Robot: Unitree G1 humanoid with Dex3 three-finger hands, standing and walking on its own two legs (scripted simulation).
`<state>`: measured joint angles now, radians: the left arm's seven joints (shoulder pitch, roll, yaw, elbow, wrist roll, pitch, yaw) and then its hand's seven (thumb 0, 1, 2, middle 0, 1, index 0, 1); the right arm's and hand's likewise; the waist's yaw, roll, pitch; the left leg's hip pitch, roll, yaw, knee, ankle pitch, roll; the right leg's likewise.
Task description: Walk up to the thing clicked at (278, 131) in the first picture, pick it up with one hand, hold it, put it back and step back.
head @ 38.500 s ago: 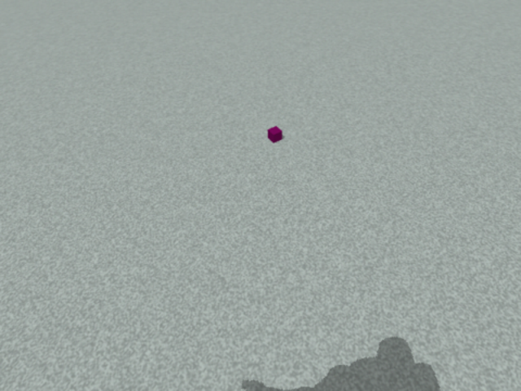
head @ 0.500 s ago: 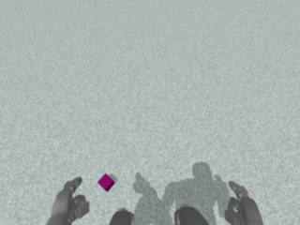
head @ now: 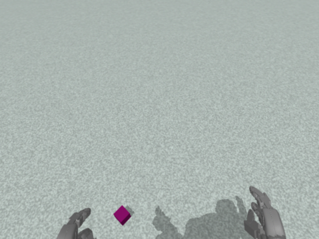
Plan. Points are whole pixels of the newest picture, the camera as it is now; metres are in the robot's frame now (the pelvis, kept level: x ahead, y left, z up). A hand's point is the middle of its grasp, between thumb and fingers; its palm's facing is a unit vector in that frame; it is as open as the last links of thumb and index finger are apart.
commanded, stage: home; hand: left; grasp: from above
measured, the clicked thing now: (122, 215) +0.41 +0.23 -0.68
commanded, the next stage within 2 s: stand in 1.74 s
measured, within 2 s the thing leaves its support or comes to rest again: neither
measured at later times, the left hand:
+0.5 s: hand out of the picture +0.16 +0.17 -0.05, palm faces +0.04 -0.98 -0.20, open 8.2 cm
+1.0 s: hand out of the picture +0.15 +0.17 -0.05, palm faces +0.04 -0.98 -0.20, open 7.5 cm
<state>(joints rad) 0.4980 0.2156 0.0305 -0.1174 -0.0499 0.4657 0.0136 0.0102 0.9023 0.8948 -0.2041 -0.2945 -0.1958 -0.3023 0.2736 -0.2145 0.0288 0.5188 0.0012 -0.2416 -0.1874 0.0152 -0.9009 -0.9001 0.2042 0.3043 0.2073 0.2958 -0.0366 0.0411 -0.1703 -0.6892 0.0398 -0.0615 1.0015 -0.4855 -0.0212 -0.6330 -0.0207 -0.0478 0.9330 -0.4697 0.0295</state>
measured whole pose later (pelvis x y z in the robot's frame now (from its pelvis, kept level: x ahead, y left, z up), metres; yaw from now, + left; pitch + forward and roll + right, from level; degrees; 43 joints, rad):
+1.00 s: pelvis -0.01 +0.00 +0.00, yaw +0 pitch +10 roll -2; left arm 0.50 0.22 0.02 -0.13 -0.05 0.47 0.02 0.01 0.88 0.88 -0.20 -0.29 -0.19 -0.30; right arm 0.29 -0.21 0.03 0.54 0.01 -0.25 -0.19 0.02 -0.90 -0.90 0.20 0.30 0.21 0.30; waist -0.03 0.04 -0.16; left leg -0.70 0.04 -0.06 1.01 -0.48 -0.03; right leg -0.65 -0.02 -0.05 0.95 -0.47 0.02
